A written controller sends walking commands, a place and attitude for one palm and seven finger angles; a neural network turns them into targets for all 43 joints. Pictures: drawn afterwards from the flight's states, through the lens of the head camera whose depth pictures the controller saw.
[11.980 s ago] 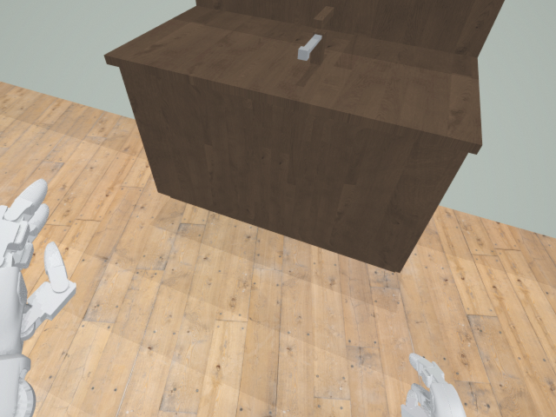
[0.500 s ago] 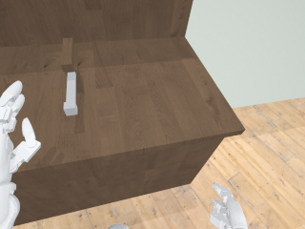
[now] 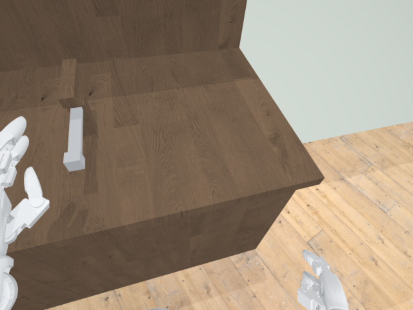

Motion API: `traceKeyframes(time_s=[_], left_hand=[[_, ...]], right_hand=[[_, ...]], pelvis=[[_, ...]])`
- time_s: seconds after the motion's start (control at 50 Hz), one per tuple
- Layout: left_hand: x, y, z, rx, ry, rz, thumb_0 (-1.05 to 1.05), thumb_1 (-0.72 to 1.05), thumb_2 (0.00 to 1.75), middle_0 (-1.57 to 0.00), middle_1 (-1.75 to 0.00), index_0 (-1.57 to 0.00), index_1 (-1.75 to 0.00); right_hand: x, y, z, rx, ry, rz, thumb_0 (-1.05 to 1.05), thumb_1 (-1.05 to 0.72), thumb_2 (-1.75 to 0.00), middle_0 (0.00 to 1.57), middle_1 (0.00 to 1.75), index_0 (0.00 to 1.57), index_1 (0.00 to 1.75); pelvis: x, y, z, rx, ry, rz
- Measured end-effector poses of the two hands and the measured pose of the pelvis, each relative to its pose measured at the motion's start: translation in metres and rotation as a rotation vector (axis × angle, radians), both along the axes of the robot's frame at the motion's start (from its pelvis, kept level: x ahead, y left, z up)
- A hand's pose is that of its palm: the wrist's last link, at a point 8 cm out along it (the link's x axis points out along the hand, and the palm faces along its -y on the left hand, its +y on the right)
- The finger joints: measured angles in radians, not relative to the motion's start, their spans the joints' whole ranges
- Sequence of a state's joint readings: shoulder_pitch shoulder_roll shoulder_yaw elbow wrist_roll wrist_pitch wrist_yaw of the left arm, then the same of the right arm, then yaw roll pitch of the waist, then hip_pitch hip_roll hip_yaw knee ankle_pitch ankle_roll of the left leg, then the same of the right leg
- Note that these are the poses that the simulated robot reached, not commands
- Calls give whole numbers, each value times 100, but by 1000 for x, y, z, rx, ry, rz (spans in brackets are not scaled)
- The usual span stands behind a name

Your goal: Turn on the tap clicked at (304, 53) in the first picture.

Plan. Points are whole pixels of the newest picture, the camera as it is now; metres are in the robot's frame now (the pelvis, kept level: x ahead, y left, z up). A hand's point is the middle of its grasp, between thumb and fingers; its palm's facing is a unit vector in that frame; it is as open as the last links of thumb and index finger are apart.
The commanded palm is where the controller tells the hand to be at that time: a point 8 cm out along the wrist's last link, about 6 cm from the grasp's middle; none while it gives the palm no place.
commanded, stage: look again from close up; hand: left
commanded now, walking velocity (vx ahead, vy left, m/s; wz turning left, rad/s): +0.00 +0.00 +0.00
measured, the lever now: (74, 160) +0.34 +0.28 +0.08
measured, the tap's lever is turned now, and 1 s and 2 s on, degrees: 0 0 0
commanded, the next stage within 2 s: turn the palm inward beside the body in 0.42 s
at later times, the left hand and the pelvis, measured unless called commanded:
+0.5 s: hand (46, 203) +0.22 +0.24 +0.16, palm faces +0.38 -0.85 -0.38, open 7.4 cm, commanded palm +0.16 +0.28 +0.18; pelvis +0.00 +0.00 +0.00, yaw +0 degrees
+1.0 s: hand (30, 233) +0.18 +0.25 +0.15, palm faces +0.54 -0.79 -0.29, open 7.4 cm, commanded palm +0.14 +0.27 +0.16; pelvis -0.05 -0.03 -0.02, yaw +4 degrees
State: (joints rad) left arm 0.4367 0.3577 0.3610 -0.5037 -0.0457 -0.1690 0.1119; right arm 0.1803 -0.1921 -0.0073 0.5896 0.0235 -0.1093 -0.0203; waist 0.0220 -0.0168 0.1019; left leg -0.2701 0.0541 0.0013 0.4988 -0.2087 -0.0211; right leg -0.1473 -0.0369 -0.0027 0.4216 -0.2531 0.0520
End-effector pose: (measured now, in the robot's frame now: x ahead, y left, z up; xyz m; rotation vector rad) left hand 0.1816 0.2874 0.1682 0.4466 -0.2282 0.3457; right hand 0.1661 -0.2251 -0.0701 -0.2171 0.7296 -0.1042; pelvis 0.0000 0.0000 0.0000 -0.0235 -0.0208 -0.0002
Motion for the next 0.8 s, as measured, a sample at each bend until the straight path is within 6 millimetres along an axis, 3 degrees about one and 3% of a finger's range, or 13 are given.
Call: traceKeyframes(time_s=[0.52,0.58,0.64,0.68,0.8], left_hand=[[-1,-3,1,-12,8,8,1,89,90,-21,-30,-21,-30],[11,12,26,125,-52,-5,2,89,90,-21,-30,-21,-30],[15,30,38,35,-66,52,1,89,90,-21,-30,-21,-30],[10,28,28,-48,-24,61,1,90,90,-21,-30,-21,-30],[-22,-10,-23,-85,124,19,1,90,90,-20,-30,-20,-30]], right_hand=[[6,1,3,14,-25,-7,1,-90,-90,20,30,20,30],[4,6,2,-36,-15,75,1,-90,-90,20,30,20,30],[2,5,-1,-7,-18,111,1,-90,-90,20,30,20,30],[1,3,0,19,-48,98,2,-90,-90,21,30,20,30],[1,-2,4,6,-137,103,2,-90,-90,21,30,20,30]], pelvis=[[1,-2,1,2,-3,-5],[-4,-5,-1,6,-9,21],[-7,-6,-2,8,-13,18],[-10,-6,-3,8,-18,10],[-26,-11,-11,16,-24,25]])
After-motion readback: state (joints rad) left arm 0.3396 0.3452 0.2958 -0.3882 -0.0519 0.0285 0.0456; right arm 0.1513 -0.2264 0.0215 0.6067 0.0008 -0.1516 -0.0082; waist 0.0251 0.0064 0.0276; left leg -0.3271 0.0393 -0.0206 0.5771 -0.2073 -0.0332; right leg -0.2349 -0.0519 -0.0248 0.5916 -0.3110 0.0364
